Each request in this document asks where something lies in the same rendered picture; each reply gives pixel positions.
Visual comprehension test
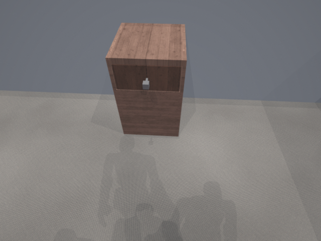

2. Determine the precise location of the handle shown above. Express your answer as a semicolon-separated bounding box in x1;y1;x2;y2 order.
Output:
142;78;149;89

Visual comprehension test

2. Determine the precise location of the cabinet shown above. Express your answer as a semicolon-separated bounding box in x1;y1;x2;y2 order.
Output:
105;23;187;137

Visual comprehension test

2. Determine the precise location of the drawer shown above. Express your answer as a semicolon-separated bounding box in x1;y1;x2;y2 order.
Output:
111;64;182;91

